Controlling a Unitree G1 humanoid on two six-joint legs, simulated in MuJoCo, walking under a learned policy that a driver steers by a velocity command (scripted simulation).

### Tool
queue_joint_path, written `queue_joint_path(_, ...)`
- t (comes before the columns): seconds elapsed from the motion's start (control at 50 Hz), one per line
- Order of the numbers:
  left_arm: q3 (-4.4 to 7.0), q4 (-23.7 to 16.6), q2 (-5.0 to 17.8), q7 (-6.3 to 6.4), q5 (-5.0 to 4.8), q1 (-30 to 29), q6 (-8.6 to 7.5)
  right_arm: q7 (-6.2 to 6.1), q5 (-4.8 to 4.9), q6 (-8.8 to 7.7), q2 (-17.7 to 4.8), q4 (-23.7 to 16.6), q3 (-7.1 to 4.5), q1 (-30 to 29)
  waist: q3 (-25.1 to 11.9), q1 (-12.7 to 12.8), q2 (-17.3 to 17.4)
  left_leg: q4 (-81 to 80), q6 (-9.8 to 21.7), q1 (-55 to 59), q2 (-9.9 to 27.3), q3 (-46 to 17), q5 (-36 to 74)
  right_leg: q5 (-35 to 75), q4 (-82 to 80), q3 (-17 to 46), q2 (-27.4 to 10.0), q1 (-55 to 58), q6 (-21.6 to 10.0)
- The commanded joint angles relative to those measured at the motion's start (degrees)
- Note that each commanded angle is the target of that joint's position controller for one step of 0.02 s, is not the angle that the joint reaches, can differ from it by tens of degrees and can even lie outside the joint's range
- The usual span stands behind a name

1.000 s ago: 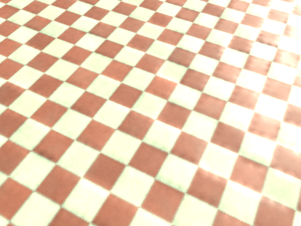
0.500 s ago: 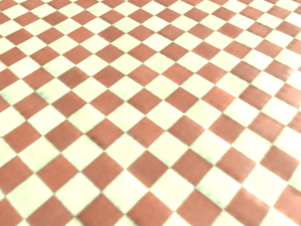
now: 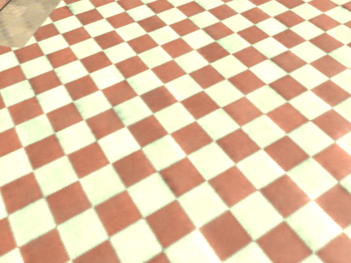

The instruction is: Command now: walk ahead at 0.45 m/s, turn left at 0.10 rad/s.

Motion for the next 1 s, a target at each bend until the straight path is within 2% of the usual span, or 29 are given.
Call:
queue_joint_path(0.02, 2.03, -1.17, 10.73, 0.40, -0.57, -0.77, -0.20, -1.61, -0.05, -2.00, -6.20, -0.23, -1.92, 8.83, -3.53, -8.96, -6.77, -8.24, 4.21, 20.39, -4.72, 3.16, 1.72, 54.01, 15.38, 2.65, -11.18, -7.43, -6.72)
queue_joint_path(0.04, 1.47, -2.14, 9.58, 0.36, -0.88, -1.60, -0.32, -2.51, -0.94, -2.56, -9.23, 2.42, -3.00, 18.29, -9.92, -12.95, -4.22, -8.85, 6.19, 35.04, 1.58, -3.50, -1.48, 43.25, 28.02, 0.96, -9.07, -16.52, -5.48)
queue_joint_path(0.06, -0.23, -5.60, 2.80, -0.32, -1.83, 0.07, -0.46, -3.42, -1.80, -2.56, -15.20, 3.12, -4.42, 25.14, -18.33, -13.02, 9.55, -12.70, 11.41, 50.69, 20.59, -30.66, -14.25, 8.39, 48.83, -2.68, -1.35, -34.98, -2.67)
queue_joint_path(0.08, 1.34, -4.86, 7.91, 0.25, -0.57, -0.72, -0.11, -3.34, 0.32, -2.23, -14.72, 3.70, -4.35, 24.42, -17.84, -12.49, 7.88, -19.19, 13.36, 46.10, 23.83, -43.85, -11.79, -7.45, 56.74, 3.77, 1.68, -40.36, -3.69)
queue_joint_path(0.1, 1.85, -5.53, 8.74, 0.20, -0.34, -3.99, 0.10, -3.28, 1.03, -2.08, -11.95, 3.66, -3.67, 18.53, -8.43, -9.45, 4.40, -19.06, 12.19, 39.24, 20.71, -33.86, -10.31, -2.71, 58.24, 5.44, -1.93, -43.24, -4.40)
queue_joint_path(0.12, 1.32, -5.60, 7.26, -0.27, -0.35, -5.62, -0.26, -3.06, 1.11, -2.43, -8.25, 3.05, -2.76, 14.44, -3.56, -7.92, 2.65, -20.81, 11.26, 31.83, 17.81, -26.73, -4.35, 1.44, 55.51, 4.89, -3.85, -42.14, -4.44)
queue_joint_path(0.14, 1.27, -5.08, 6.28, -0.56, -0.21, -5.87, 0.00, -3.00, 1.05, -2.85, -6.26, 2.98, -2.17, 12.05, -1.17, -6.05, 2.68, -22.53, 9.53, 27.20, 14.49, -21.32, -0.76, 3.50, 52.47, 4.11, -5.33, -40.00, -4.11)
queue_joint_path(0.16, 1.19, -4.43, 5.92, -0.88, 0.67, -4.76, 0.70, -3.14, 1.32, -3.24, -5.01, 3.50, -1.72, 11.44, 0.03, -4.53, 3.99, -23.82, 8.64, 23.75, 12.23, -17.73, 3.06, 4.45, 50.53, 3.65, -6.13, -37.74, -3.33)
queue_joint_path(0.18, 1.06, -3.61, 5.17, -1.33, 1.07, -3.75, 1.36, -3.16, 1.28, -3.68, -4.49, 3.94, -1.52, 11.55, -0.09, -3.78, 4.11, -24.76, 8.60, 22.34, 11.01, -15.24, 6.24, 5.35, 49.99, 3.12, -6.17, -36.18, -2.74)
queue_joint_path(0.22, 1.18, -3.99, 4.80, -1.89, 1.24, -5.16, 2.04, -3.12, 1.70, -4.55, -5.10, 5.48, -1.70, 13.66, 0.38, -3.13, 3.30, -26.21, 9.42, 22.01, 10.35, -12.86, 11.92, 7.05, 48.92, 2.01, -6.23, -37.46, -1.82)
queue_joint_path(0.26, 1.19, -5.47, 4.59, -2.10, 1.38, -9.99, 2.34, -3.15, 1.97, -4.81, -5.47, 6.88, -1.82, 15.64, 2.17, -3.61, 2.79, -28.02, 9.85, 22.42, 9.88, -10.98, 13.36, 10.63, 46.41, 1.18, -6.98, -41.53, -0.78)
queue_joint_path(0.3, 1.10, -7.30, 4.44, -2.11, 1.32, -15.45, 2.37, -3.18, 1.99, -4.75, -4.81, 8.20, -1.57, 17.80, 3.59, -4.60, 2.33, -28.57, 9.83, 23.57, 9.14, -9.35, 16.28, 14.37, 42.10, 0.38, -7.17, -44.84, 0.08)
queue_joint_path(0.38, 0.06, -10.13, 2.82, -2.18, 0.86, -24.31, 1.93, -3.33, 1.88, -4.86, -5.09, 10.43, -1.37, 21.10, 4.29, -6.53, 1.91, -27.90, 8.94, 25.58, 8.35, -6.43, 23.42, 20.95, 29.32, -1.76, -5.42, -42.84, 0.07)
queue_joint_path(0.44, -0.19, -11.85, 3.23, -1.94, 0.69, -29.02, 1.76, -3.84, 1.56, -4.72, -5.87, 12.34, -1.37, 23.92, 4.87, -7.64, 1.66, -27.16, 8.72, 30.61, 10.23, -6.52, 27.28, 21.53, 23.03, -2.54, -3.86, -41.72, -1.62)
queue_joint_path(0.48, -0.04, -12.39, 3.93, -1.72, 0.73, -29.60, 1.51, -4.28, 1.29, -4.48, -6.44, 13.26, -1.44, 24.17, 4.78, -7.01, 1.52, -24.98, 8.37, 34.44, 11.61, -6.44, 32.71, 18.77, 20.28, -2.68, -2.69, -40.24, -3.40)
queue_joint_path(0.52, 0.49, -10.98, 5.02, -1.08, 0.72, -24.79, 1.13, -4.67, 0.93, -4.35, -7.52, 13.58, -1.64, 22.61, 1.96, -4.28, 2.40, -17.96, 7.04, 36.35, 11.68, -5.23, 47.57, 13.77, 18.36, -3.62, 0.24, -32.50, -5.46)
queue_joint_path(0.54, 1.10, -8.92, 6.21, -0.55, 0.74, -18.54, 0.80, -4.71, 0.65, -4.09, -8.13, 13.78, -1.82, 22.06, -1.55, -1.58, 2.52, -9.97, 6.32, 36.47, 10.98, -4.53, 53.30, 11.83, 16.87, -4.03, 2.14, -25.38, -6.62)
queue_joint_path(0.56, 1.84, -5.65, 7.54, 0.10, 1.21, -8.69, 0.22, -4.65, 0.83, -3.85, -8.16, 13.73, -1.77, 21.41, -6.81, 2.63, 1.13, 1.91, 5.33, 31.97, 8.79, -2.70, 49.48, 14.10, 13.44, -3.49, 1.91, -12.69, -8.18)
queue_joint_path(0.58, 3.12, -3.69, 12.28, 0.94, 2.52, 1.15, -0.06, -4.50, 1.22, -4.03, -5.89, 12.08, -1.03, 22.46, -14.19, 5.15, -4.28, 19.40, 4.57, 20.32, 5.48, -0.66, 28.97, 9.04, 13.30, 9.97, -10.61, 2.32, -11.01)
queue_joint_path(0.6, 4.25, -3.34, 16.84, 0.70, 2.64, 1.06, 0.22, -3.77, 2.84, -4.00, -0.13, 12.12, -0.29, 30.06, -19.42, 0.35, -17.16, 39.38, 2.28, -0.49, -6.62, -0.91, -17.71, 7.08, 6.53, 39.32, -25.04, 14.90, -19.44)
queue_joint_path(0.62, 3.76, -3.78, 13.19, 0.16, 0.14, -3.74, 0.67, -4.06, 1.30, -3.89, -6.03, 12.27, -1.66, 25.06, -14.09, -0.14, -7.25, 42.65, 3.42, -5.58, -3.50, -8.22, -15.90, 3.35, 2.69, 39.98, -21.88, 9.32, -17.77)
queue_joint_path(0.64, 2.84, -4.68, 9.71, 0.01, -0.33, -9.86, 0.55, -3.77, 1.43, -4.21, -6.14, 10.82, -1.90, 20.63, -5.94, -2.32, -4.93, 40.64, 3.62, -6.66, -0.58, -7.57, -9.96, 4.49, 1.40, 30.05, -20.27, 0.71, -16.17)
queue_joint_path(0.66, 2.14, -4.65, 6.75, -0.26, -0.01, -12.34, 0.12, -3.60, 1.44, -4.37, -5.04, 10.43, -1.64, 18.34, -2.42, -3.36, -2.23, 37.77, 3.50, -5.02, 1.38, -6.78, -6.71, 10.31, -0.66, 24.27, -17.85, -5.57, -14.87)
queue_joint_path(0.7, 1.31, -3.13, 4.21, -0.04, -0.11, -12.98, -0.64, -3.02, 0.36, -2.99, -3.10, 10.88, -1.33, 18.94, -0.43, -6.19, -3.88, 33.04, 2.36, 0.06, 3.59, -6.06, -4.76, 16.92, -3.09, 15.83, -13.61, -12.85, -12.09)
queue_joint_path(0.76, 1.49, -0.39, 5.19, -0.19, -0.76, -8.71, -1.72, -2.24, -0.39, -1.83, -1.57, 9.77, -1.12, 16.24, 0.20, -6.87, -4.02, 28.28, 0.21, -0.62, 4.52, -3.64, -2.70, 23.58, -4.82, 12.81, -11.47, -14.43, -12.94)
queue_joint_path(0.8, 1.81, 0.53, 6.32, -0.02, -0.87, -6.88, -1.68, -2.09, -0.41, -1.55, -1.59, 7.85, -0.99, 11.05, 2.02, -6.25, -3.71, 23.18, -1.63, -4.31, 5.33, -2.53, 1.06, 23.10, -6.40, 11.90, -10.53, -14.53, -13.38)
queue_joint_path(0.84, 1.86, 1.17, 6.39, 0.07, -0.91, -5.16, -1.38, -2.11, -0.08, -1.58, -1.67, 5.89, -0.83, 5.58, 3.28, -5.06, -3.77, 16.22, -3.16, -6.38, 5.33, -1.78, 5.11, 23.47, -6.81, 11.30, -9.27, -14.00, -12.98)
queue_joint_path(0.9, 2.00, 1.86, 6.67, 0.20, -0.79, -2.52, -1.07, -2.15, 0.46, -1.82, -1.24, 3.68, -0.37, -0.94, 3.12, -2.99, -4.64, 7.07, -4.16, -5.24, 3.87, -1.08, 10.13, 26.27, -5.14, 10.92, -8.09, -12.47, -11.77)
queue_joint_path(1.0, 2.51, 2.05, 7.66, 0.70, -0.03, 0.21, -0.38, -2.60, 1.18, -2.45, -2.50, 0.23, -0.29, -7.56, 2.32, -1.06, -5.97, 0.35, -3.66, -3.89, 2.10, -2.01, 9.04, 32.04, 0.33, 14.31, -9.60, -7.04, -11.49)
Velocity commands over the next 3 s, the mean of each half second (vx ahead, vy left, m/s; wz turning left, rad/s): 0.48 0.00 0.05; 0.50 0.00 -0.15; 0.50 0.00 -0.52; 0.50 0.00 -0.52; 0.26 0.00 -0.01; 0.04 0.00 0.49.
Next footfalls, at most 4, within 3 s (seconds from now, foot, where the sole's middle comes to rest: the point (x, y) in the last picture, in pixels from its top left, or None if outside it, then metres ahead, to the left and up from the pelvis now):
0.04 left None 0.16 0.10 -0.77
0.56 right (219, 259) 0.49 -0.07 -0.77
1.10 left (179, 185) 0.78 0.11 -0.77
1.64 right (246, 156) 0.95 -0.18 -0.77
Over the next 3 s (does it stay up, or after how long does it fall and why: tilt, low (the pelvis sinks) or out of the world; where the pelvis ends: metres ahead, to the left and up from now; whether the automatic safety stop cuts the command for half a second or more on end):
stays up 1.16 -0.27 0.01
